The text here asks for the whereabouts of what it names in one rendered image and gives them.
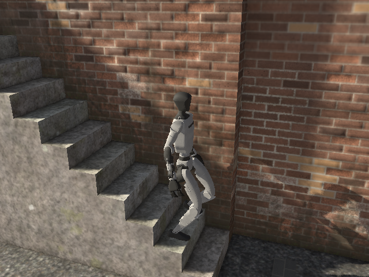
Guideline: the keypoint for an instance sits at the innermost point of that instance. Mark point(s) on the stairs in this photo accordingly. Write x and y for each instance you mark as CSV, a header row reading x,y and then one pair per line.
x,y
69,191

